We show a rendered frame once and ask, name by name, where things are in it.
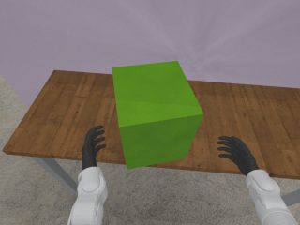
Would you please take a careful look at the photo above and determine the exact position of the table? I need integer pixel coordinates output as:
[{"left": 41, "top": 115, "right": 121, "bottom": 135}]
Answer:
[{"left": 2, "top": 70, "right": 300, "bottom": 207}]

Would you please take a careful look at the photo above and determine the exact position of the left robot hand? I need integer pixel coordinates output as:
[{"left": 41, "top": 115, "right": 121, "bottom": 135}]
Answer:
[{"left": 82, "top": 125, "right": 106, "bottom": 171}]

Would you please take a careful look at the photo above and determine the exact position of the carton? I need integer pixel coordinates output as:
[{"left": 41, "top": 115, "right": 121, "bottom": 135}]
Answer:
[{"left": 112, "top": 61, "right": 204, "bottom": 170}]

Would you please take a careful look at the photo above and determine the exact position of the left robot forearm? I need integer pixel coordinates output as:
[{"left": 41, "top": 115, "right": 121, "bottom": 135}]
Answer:
[{"left": 67, "top": 166, "right": 108, "bottom": 225}]

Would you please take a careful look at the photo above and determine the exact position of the right robot forearm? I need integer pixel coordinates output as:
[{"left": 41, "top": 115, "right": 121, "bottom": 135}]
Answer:
[{"left": 246, "top": 169, "right": 298, "bottom": 225}]

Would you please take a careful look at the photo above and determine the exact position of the right robot hand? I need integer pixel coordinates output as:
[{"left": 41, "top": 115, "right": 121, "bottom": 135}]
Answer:
[{"left": 217, "top": 136, "right": 259, "bottom": 176}]

